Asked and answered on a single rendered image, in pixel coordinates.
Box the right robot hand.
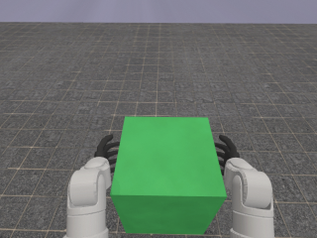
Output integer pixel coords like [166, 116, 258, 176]
[214, 135, 240, 176]

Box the robot right forearm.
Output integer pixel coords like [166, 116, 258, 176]
[224, 158, 275, 238]

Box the carton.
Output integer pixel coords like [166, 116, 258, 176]
[110, 116, 227, 235]

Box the robot left forearm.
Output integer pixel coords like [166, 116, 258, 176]
[62, 157, 112, 238]

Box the left robot hand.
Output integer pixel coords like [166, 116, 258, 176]
[94, 134, 120, 174]

